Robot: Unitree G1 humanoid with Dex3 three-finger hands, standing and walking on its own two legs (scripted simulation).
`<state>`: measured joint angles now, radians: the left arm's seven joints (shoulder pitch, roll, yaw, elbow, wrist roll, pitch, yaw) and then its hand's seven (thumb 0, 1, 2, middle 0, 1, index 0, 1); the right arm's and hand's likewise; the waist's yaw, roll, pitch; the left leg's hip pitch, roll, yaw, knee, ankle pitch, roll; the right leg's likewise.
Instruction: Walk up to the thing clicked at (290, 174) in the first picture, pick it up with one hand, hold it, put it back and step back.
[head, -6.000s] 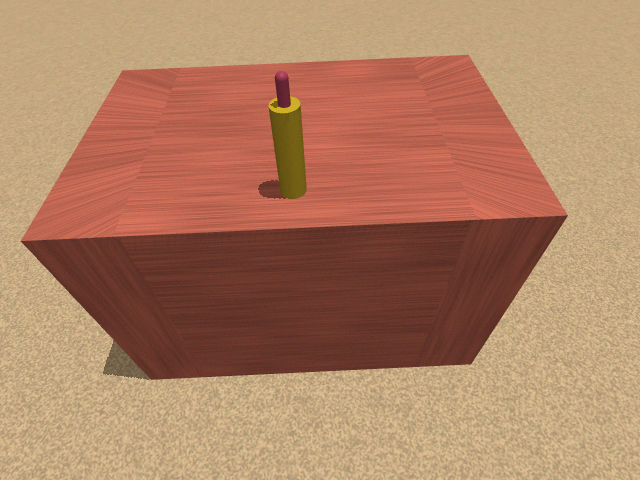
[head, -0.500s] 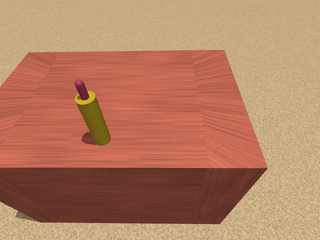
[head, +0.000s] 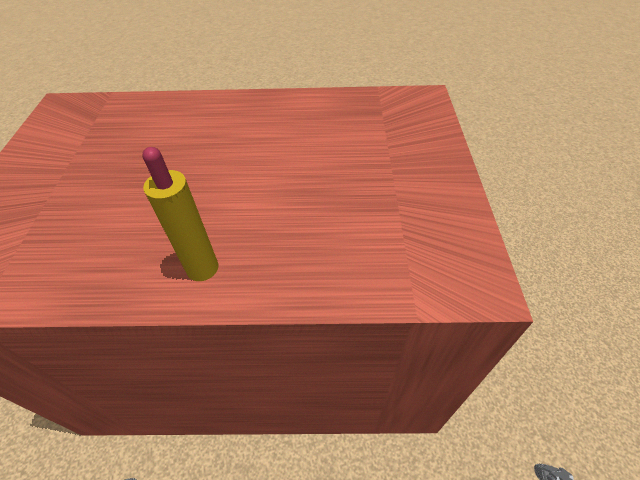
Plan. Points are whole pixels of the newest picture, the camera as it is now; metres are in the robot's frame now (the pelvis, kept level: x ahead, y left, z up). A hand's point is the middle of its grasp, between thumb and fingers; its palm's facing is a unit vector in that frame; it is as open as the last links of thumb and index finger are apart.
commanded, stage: rise first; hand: left
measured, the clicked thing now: (180, 218) +0.46 +0.22 +0.05
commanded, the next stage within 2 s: go down in 1.68 s
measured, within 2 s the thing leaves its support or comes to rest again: neither
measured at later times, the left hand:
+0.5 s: hand (142, 422) +0.21 +0.25 -0.05, palm faces +0.19 -0.93 -0.32, open 16.6 cm
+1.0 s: hand (116, 405) +0.21 +0.25 +0.02, palm faces +0.22 -0.90 -0.37, open 17.5 cm
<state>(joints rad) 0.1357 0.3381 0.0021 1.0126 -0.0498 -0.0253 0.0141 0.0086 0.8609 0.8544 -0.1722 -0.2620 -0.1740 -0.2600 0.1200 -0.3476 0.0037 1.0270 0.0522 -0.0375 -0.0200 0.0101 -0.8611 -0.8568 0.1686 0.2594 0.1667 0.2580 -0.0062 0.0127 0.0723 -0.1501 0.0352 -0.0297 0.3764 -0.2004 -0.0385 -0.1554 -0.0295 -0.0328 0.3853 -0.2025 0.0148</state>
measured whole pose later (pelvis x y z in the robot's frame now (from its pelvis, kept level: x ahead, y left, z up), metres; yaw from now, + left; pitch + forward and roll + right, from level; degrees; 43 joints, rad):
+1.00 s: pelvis +0.02 +0.01 +0.00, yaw -1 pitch -2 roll +0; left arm 0.44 0.29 0.17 0.02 -0.04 -0.12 0.04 -0.01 -0.54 0.03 -0.06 -0.05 -0.06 -0.05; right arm 0.24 -0.23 -0.11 0.62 0.02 -0.08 -0.05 -0.01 0.51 -0.04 0.05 0.05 0.05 0.05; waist 0.03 0.05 0.04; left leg -0.12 0.03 -0.01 0.42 -0.26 -0.03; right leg -0.13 -0.04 -0.01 0.42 -0.25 0.03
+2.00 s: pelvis +0.00 +0.01 -0.01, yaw +0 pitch -2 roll +0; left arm 0.42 0.29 0.29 -0.08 -0.07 -0.28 -0.04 -0.01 -0.59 0.03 -0.07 -0.07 -0.08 -0.07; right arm 0.25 -0.22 -0.13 0.62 0.01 -0.13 -0.03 -0.01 0.52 -0.05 0.06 0.05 0.05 0.05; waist 0.04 0.04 0.02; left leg -0.19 0.02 -0.02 0.50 -0.27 -0.02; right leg -0.19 -0.05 -0.03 0.49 -0.26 0.03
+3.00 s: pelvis +0.00 +0.02 -0.01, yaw +0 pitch +3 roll -1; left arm -0.25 0.60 0.60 0.67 -0.30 -0.10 -0.53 -0.01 -0.58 0.07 -0.03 -0.04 -0.03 -0.05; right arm 0.20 -0.24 -0.02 0.73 0.02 -0.20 -0.14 -0.01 0.52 -0.06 0.06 0.05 0.05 0.05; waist -0.01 0.00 -0.04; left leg -0.31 0.02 -0.03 0.53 -0.27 -0.02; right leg -0.29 -0.04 -0.03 0.49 -0.25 0.04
